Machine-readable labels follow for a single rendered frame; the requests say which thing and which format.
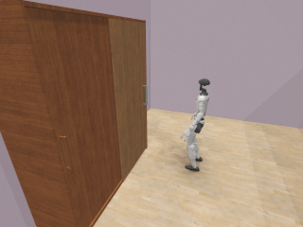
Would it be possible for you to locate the robot left upper arm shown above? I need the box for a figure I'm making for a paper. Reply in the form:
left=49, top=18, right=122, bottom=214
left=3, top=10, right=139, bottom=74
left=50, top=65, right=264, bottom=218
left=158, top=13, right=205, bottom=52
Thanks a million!
left=198, top=96, right=205, bottom=117

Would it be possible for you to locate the left robot forearm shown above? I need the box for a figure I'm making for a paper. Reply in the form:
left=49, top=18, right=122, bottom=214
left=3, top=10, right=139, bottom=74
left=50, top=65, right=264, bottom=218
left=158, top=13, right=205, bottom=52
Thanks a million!
left=188, top=113, right=203, bottom=131

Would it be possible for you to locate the wardrobe door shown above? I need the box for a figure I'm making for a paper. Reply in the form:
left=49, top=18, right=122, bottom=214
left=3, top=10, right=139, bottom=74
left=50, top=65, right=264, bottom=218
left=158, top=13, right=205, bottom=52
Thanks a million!
left=25, top=7, right=122, bottom=227
left=108, top=18, right=147, bottom=181

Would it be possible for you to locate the right robot foot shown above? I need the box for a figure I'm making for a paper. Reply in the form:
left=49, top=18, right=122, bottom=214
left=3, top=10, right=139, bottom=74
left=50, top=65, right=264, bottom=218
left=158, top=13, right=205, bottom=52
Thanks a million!
left=195, top=156, right=203, bottom=162

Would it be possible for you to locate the robot right hand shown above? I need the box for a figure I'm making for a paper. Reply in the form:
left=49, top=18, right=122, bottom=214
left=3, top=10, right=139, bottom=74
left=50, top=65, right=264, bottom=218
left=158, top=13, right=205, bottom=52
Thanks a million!
left=190, top=113, right=197, bottom=120

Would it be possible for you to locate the robot left thigh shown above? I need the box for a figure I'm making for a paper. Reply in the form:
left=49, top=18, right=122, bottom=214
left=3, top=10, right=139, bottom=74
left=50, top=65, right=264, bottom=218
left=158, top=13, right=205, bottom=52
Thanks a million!
left=187, top=124, right=202, bottom=150

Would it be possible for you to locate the robot left hand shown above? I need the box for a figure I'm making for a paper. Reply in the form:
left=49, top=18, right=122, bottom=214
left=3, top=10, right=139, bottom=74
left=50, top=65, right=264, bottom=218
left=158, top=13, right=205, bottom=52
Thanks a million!
left=180, top=129, right=191, bottom=142

